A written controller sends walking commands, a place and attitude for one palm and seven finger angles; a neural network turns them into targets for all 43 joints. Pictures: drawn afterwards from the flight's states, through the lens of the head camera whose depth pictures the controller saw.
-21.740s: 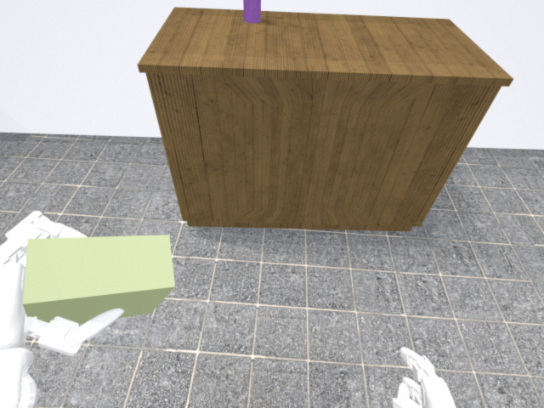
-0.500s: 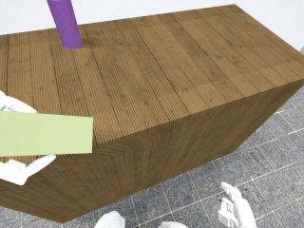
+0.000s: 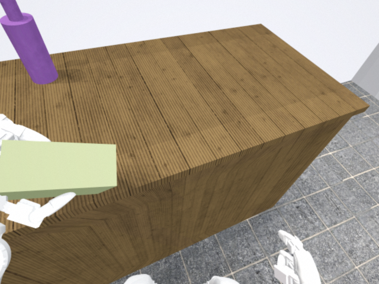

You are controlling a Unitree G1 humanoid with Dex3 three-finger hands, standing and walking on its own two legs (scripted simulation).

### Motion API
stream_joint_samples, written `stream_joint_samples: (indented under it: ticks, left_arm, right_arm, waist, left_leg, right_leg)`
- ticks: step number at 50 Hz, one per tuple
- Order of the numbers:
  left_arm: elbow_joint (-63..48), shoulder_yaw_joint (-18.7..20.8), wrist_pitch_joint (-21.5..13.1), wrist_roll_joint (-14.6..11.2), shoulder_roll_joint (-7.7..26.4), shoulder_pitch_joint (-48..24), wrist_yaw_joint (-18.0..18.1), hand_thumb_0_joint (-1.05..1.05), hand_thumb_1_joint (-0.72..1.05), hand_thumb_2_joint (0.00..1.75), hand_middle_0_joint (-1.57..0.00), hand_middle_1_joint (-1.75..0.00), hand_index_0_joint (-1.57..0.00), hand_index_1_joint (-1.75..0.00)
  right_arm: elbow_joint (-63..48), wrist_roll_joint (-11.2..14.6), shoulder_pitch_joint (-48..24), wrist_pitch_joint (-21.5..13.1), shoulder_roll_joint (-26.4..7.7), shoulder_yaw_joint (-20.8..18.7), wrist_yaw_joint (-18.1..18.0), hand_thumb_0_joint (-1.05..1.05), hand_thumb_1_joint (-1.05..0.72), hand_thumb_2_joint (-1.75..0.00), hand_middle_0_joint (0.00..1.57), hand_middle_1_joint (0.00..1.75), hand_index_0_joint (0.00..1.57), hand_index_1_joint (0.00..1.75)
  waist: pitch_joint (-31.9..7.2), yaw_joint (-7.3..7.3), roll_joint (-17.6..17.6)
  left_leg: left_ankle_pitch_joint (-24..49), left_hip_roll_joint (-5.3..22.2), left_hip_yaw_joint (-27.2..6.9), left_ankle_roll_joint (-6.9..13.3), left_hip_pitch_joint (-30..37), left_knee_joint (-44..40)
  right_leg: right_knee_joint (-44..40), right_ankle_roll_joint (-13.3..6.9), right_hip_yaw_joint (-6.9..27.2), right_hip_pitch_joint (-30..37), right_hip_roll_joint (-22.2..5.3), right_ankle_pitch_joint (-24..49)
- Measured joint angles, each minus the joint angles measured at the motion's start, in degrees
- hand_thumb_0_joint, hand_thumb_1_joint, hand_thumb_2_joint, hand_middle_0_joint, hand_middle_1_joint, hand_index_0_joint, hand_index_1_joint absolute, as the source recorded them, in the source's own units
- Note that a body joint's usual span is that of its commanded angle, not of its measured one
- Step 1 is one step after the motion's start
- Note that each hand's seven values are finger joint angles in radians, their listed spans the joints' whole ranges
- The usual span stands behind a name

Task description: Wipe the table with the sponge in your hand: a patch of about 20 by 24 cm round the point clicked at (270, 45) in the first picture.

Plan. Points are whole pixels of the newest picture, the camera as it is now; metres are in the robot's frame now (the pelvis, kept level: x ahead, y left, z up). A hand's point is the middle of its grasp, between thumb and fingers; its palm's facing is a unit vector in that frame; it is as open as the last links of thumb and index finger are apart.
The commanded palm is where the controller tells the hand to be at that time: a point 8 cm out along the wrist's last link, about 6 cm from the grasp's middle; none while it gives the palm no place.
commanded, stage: shuffle to correct the standing spot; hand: left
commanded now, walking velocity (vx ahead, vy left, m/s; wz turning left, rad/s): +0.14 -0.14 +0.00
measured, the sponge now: (77, 172) +0.25 +0.20 +0.16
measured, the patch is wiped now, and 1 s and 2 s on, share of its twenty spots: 0.00 0.00 0.00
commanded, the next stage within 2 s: come to a stop and stand still in 0.08 s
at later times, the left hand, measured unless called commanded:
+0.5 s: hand (119, 148) +0.27 +0.13 +0.20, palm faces +0.42 -0.79 -0.44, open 10.4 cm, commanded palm +0.20 +0.18 +0.21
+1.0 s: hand (59, 190) +0.21 +0.20 +0.18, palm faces +0.34 -0.87 -0.35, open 10.4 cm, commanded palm +0.15 +0.25 +0.21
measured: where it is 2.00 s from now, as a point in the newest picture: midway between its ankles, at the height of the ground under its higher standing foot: outside the picture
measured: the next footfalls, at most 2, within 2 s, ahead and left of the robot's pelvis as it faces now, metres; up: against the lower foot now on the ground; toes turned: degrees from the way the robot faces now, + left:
left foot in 0.82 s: +0.07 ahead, +0.07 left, +0.00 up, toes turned +3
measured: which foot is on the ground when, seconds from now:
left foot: down 0.00-0.18, up 0.20-0.80, down 0.82-1.00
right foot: down 0.00-1.00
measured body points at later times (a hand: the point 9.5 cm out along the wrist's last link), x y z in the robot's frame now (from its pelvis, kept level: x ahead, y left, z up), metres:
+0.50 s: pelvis +0.05 -0.11 +0.03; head +0.09 -0.12 +0.48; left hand +0.24 +0.17 +0.23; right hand +0.24 -0.34 -0.06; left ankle +0.09 +0.04 -0.67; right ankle +0.07 -0.15 -0.71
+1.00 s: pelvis -0.01 -0.03 +0.03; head +0.01 -0.01 +0.48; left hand +0.18 +0.25 +0.20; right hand +0.16 -0.25 -0.04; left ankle +0.03 +0.06 -0.71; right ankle +0.07 -0.15 -0.70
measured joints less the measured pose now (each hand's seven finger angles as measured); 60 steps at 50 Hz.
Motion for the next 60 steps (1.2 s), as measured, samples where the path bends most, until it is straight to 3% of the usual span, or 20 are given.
stream_joint_samples:
  ticks: [2, 4, 8, 10, 13, 16, 19, 24, 31, 35, 37, 39, 43, 47, 51, 56, 60]
  left_arm:
    - [0.5, 0.5, -0.2, 0.2, 0.8, -0.4, -0.5, -0.01, -0.53, 1.03, -0.73, -1.32, -0.73, -1.32]
    - [0.1, 0.7, 0.2, 0.6, 1.5, -0.1, -1.2, -0.01, -0.53, 1.03, -0.73, -1.32, -0.73, -1.32]
    - [-2.1, 1.5, -1.1, 0.3, 2.5, 3.0, -1.6, -0.01, -0.53, 1.03, -0.73, -1.32, -0.73, -1.32]
    - [-2.3, 2.3, -1.7, 0.1, 3.3, 4.5, -1.5, -0.01, -0.53, 1.03, -0.73, -1.32, -0.73, -1.32]
    - [0.6, 0.6, -1.1, 0.0, 1.7, 3.6, -1.9, -0.01, -0.53, 1.03, -0.73, -1.32, -0.73, -1.32]
    - [4.0, -0.5, -0.6, 0.0, -1.1, 4.4, -1.3, -0.01, -0.53, 1.03, -0.73, -1.32, -0.73, -1.32]
    - [6.3, -1.1, -0.1, 0.0, -2.8, 5.9, -0.2, -0.01, -0.53, 1.03, -0.73, -1.32, -0.73, -1.32]
    - [3.6, -2.0, -0.3, 0.1, -2.4, 4.7, 1.2, -0.01, -0.53, 1.03, -0.73, -1.32, -0.73, -1.32]
    - [0.3, -1.4, -0.6, -0.1, -0.9, 6.1, 0.9, -0.01, -0.53, 1.03, -0.73, -1.32, -0.73, -1.32]
    - [1.2, -1.3, 0.6, -0.2, -0.5, 7.6, 0.7, -0.01, -0.53, 1.03, -0.73, -1.32, -0.73, -1.32]
    - [6.5, -0.5, -1.5, 2.2, 3.4, 0.2, -2.2, -0.01, -0.53, 1.03, -0.73, -1.31, -0.73, -1.32]
    - [13.1, 1.7, -4.1, 2.0, 4.7, -5.6, -2.3, -0.01, -0.53, 1.03, -0.73, -1.31, -0.73, -1.32]
    - [15.9, 2.9, -3.5, 0.3, 1.0, -7.1, -0.5, -0.01, -0.53, 1.03, -0.73, -1.31, -0.73, -1.32]
    - [10.0, -2.7, -3.1, 0.3, -3.4, -0.7, -1.1, -0.01, -0.53, 1.03, -0.73, -1.32, -0.72, -1.32]
    - [7.3, -6.2, -3.7, 1.9, -3.1, 2.3, -2.8, -0.01, -0.53, 1.03, -0.73, -1.32, -0.72, -1.32]
    - [10.2, -2.4, -4.0, 2.8, 0.1, -2.8, -3.1, -0.01, -0.53, 1.03, -0.73, -1.31, -0.73, -1.31]
    - [11.4, 0.7, -4.1, 2.6, -1.0, -5.9, -2.4, -0.01, -0.53, 1.03, -0.73, -1.32, -0.73, -1.32]
  right_arm:
    - [-0.1, -0.1, -0.7, 0.1, 1.6, 0.1, 0.1, 0.01, -0.91, -0.90, 0.20, 0.30, 0.20, 0.30]
    - [-0.7, -0.3, -0.2, -0.1, 2.4, 0.5, 0.5, 0.01, -0.91, -0.90, 0.20, 0.29, 0.20, 0.30]
    - [-2.4, 0.1, 1.8, -0.9, 1.9, 1.0, 1.4, 0.01, -0.91, -0.90, 0.20, 0.30, 0.20, 0.30]
    - [-2.6, 0.6, 2.2, -1.0, 1.3, 1.0, 1.6, 0.01, -0.91, -0.90, 0.20, 0.30, 0.20, 0.30]
    - [0.6, 1.0, 1.7, -0.3, 0.5, 0.4, 1.4, 0.01, -0.91, -0.90, 0.20, 0.30, 0.20, 0.30]
    - [2.4, 0.9, 1.3, -0.3, -0.3, 0.8, 1.2, 0.01, -0.91, -0.90, 0.20, 0.30, 0.20, 0.30]
    - [2.0, 0.4, 0.7, -0.8, -1.1, 1.0, 0.6, 0.01, -0.91, -0.90, 0.20, 0.30, 0.20, 0.30]
    - [0.4, 0.4, -0.1, -1.4, -2.1, 0.0, -0.4, 0.01, -0.91, -0.90, 0.20, 0.30, 0.20, 0.30]
    - [-2.3, 1.0, -1.4, 0.7, -2.3, -1.0, -0.7, 0.01, -0.91, -0.90, 0.20, 0.29, 0.20, 0.30]
    - [-3.1, 0.9, -0.7, 1.4, -2.6, -1.1, -1.2, 0.01, -0.91, -0.90, 0.20, 0.29, 0.20, 0.30]
    - [-2.5, 0.0, 1.3, -1.0, -2.4, -2.5, -1.8, 0.01, -0.91, -0.90, 0.20, 0.29, 0.20, 0.30]
    - [-1.2, 0.5, 0.9, -2.1, -2.6, -2.1, -0.9, 0.01, -0.91, -0.90, 0.20, 0.29, 0.20, 0.30]
    - [-0.4, 0.8, 0.4, -3.7, -2.8, -1.2, 0.8, 0.01, -0.91, -0.90, 0.20, 0.29, 0.20, 0.30]
    - [-0.1, 0.5, 2.0, -4.4, -1.2, -0.1, 1.6, 0.01, -0.91, -0.90, 0.20, 0.30, 0.20, 0.30]
    - [-0.1, 0.4, 3.9, -4.9, 0.8, 1.3, 1.3, 0.01, -0.91, -0.90, 0.20, 0.30, 0.20, 0.30]
    - [-0.2, 0.3, 5.6, -5.6, 2.5, 2.0, 1.5, 0.01, -0.90, -0.90, 0.21, 0.30, 0.20, 0.30]
    - [0.6, 0.2, 4.7, -6.1, 1.9, 2.1, 2.3, 0.01, -0.90, -0.90, 0.21, 0.30, 0.21, 0.30]
  waist:
    - [0.3, -0.51, -1.8]
    - [-0.1, -0.98, -1.7]
    - [-0.9, -0.25, 2.4]
    - [-1.1, 0.32, 4.8]
    - [-0.7, 0.56, 6.1]
    - [-1.0, 1.14, 4.8]
    - [-0.5, 0.76, 4.2]
    - [1.1, 0.49, 3.0]
    - [0.5, -0.24, 1.5]
    - [-0.8, -0.38, 2.5]
    - [-1.2, 2.13, 3.5]
    - [-0.7, 3.54, 4.0]
    - [0.6, 2.29, 4.9]
    - [0.2, 1.55, 2.9]
    - [-0.5, 1.43, 1.2]
    - [-1.2, 2.18, 0.5]
    - [-1.1, 2.46, 2.5]
  left_leg:
    - [0.5, 0.0, 0.2, -0.9, 1.3, -0.7]
    - [1.8, 0.7, -0.9, -1.9, 2.3, -3.3]
    - [2.4, 3.9, -3.1, -3.7, 2.5, -5.4]
    - [-1.4, 5.4, -4.6, -2.6, 0.6, -0.2]
    - [-6.9, 2.2, -6.6, -1.6, -4.2, 15.9]
    - [-5.4, -0.9, -4.1, -1.5, -6.4, 21.1]
    - [-2.7, -2.2, -2.3, -1.4, -5.6, 14.7]
    - [-0.1, -3.0, -1.0, -0.8, -2.2, 2.0]
    - [2.9, -2.8, -1.5, -0.3, 2.3, -6.7]
    - [9.6, -1.6, -2.4, 0.4, 7.3, -13.8]
    - [7.6, -0.5, -2.7, -0.2, 6.7, -13.4]
    - [5.5, -1.1, -3.5, 0.1, 5.7, -11.0]
    - [6.0, -2.9, -2.9, 0.0, 7.8, -14.4]
    - [7.6, -4.8, -1.1, 2.0, 8.8, -15.2]
    - [7.8, -5.4, -0.8, 3.4, 8.7, -14.6]
    - [8.3, -6.1, -1.4, 4.4, 7.3, -13.2]
    - [8.8, -5.4, -1.5, 4.7, 6.7, -13.0]
  right_leg:
    - [8.1, 0.4, 1.6, -2.7, 0.7, 0.1]
    - [9.6, 0.8, 0.9, -4.3, 0.8, 1.5]
    - [-8.2, 0.9, -1.1, -0.1, 0.2, 4.8]
    - [-13.9, -0.1, -1.9, 2.4, 1.2, 6.7]
    - [-14.0, -2.2, -3.5, 3.9, 1.9, 7.2]
    - [-18.1, -2.9, -2.5, 6.1, 1.4, 9.0]
    - [-21.5, -3.2, -1.5, 7.7, 1.2, 10.6]
    - [-23.1, -3.5, -1.9, 9.3, 0.6, 11.1]
    - [-22.0, -3.4, -1.6, 8.4, -0.5, 10.7]
    - [-20.8, -2.6, -1.9, 7.8, -0.3, 10.2]
    - [-20.7, -2.4, -2.9, 6.6, 0.3, 10.6]
    - [-21.6, -2.2, -2.6, 5.9, 0.8, 12.1]
    - [-22.8, -0.4, -1.4, 5.9, 0.1, 14.5]
    - [-23.1, 1.6, 0.5, 6.5, -1.6, 15.6]
    - [-21.5, 2.4, 1.4, 6.3, -1.8, 11.5]
    - [-19.4, 2.2, 2.1, 8.4, -1.1, 8.2]
    - [-23.1, 2.4, 2.1, 9.9, -0.2, 11.3]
